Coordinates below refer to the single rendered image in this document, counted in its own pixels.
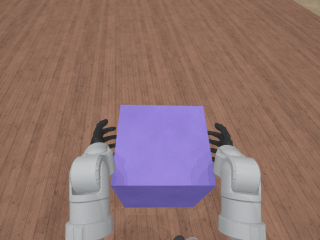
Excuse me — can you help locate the carton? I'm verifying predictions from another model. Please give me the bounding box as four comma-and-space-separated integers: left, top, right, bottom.
110, 105, 217, 208

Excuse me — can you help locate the left robot hand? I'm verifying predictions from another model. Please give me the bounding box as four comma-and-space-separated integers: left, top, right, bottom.
90, 119, 117, 156

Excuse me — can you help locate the robot left forearm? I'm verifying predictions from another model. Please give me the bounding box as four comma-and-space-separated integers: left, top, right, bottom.
65, 142, 116, 240

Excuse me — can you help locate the robot right forearm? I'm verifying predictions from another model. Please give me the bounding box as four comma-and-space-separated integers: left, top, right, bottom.
213, 145, 267, 240

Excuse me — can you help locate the right robot hand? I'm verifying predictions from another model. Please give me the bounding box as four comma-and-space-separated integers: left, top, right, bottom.
207, 123, 233, 162

